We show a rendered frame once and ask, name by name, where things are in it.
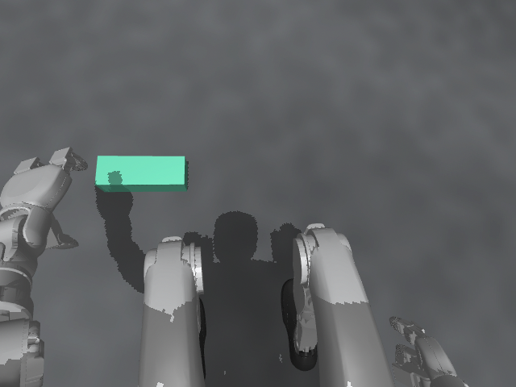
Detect left robot hand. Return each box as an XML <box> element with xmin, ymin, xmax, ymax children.
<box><xmin>0</xmin><ymin>147</ymin><xmax>88</xmax><ymax>250</ymax></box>

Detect carton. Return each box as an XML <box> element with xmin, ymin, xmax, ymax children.
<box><xmin>95</xmin><ymin>156</ymin><xmax>188</xmax><ymax>192</ymax></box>

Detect right robot hand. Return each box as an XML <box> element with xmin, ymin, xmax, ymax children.
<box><xmin>389</xmin><ymin>317</ymin><xmax>457</xmax><ymax>387</ymax></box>

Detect right robot foot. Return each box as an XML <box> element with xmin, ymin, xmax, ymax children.
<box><xmin>281</xmin><ymin>278</ymin><xmax>317</xmax><ymax>371</ymax></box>

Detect left robot arm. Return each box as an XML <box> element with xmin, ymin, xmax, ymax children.
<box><xmin>0</xmin><ymin>203</ymin><xmax>52</xmax><ymax>387</ymax></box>

